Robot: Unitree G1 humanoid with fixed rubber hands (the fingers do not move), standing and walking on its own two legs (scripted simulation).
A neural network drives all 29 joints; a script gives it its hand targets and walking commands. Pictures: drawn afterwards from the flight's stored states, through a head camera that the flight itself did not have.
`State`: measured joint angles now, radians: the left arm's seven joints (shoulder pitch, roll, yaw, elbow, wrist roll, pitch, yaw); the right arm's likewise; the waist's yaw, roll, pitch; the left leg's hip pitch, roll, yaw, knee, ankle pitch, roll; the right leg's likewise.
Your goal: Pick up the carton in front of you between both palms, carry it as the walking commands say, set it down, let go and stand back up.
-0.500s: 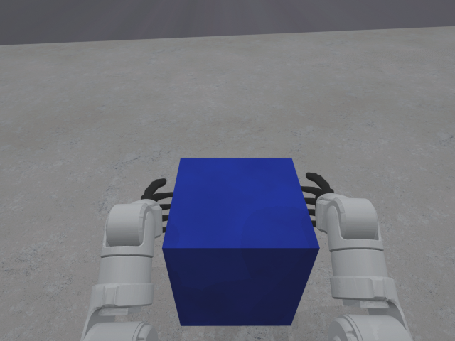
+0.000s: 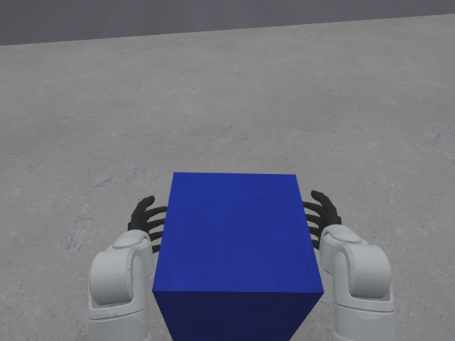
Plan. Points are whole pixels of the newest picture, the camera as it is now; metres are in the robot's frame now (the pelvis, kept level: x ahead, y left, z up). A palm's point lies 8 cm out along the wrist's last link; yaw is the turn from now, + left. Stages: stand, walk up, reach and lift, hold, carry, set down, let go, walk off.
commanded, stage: carry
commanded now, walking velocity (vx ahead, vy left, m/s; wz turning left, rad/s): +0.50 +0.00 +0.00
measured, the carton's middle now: (232, 261) +0.27 +0.00 +0.02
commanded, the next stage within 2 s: none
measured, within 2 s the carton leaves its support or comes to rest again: neither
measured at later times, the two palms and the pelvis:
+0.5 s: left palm (182, 142) +0.54 +0.11 +0.09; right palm (306, 136) +0.56 -0.19 +0.08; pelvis +0.29 -0.06 +0.01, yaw +4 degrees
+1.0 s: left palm (177, 81) +0.87 +0.16 +0.09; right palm (270, 76) +0.87 -0.14 +0.10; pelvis +0.61 +0.00 +0.01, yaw +0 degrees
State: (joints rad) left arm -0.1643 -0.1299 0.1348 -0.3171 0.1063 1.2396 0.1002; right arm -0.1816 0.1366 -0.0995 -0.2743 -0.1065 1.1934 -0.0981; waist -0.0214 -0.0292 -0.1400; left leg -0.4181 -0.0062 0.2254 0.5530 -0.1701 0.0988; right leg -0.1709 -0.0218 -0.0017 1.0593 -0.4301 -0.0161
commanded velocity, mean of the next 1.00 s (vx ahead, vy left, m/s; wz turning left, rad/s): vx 0.50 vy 0.00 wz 0.00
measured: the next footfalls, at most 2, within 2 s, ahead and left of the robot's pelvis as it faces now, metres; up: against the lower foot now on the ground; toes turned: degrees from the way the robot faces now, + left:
right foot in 0.38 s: +0.41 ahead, -0.14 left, +0.00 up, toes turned -9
left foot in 0.90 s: +0.71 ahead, +0.09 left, +0.00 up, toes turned +13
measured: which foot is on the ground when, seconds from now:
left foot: down 0.00-0.42, up 0.44-0.88, down 0.90-1.00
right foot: up 0.00-0.36, down 0.38-0.92, up 0.94-1.00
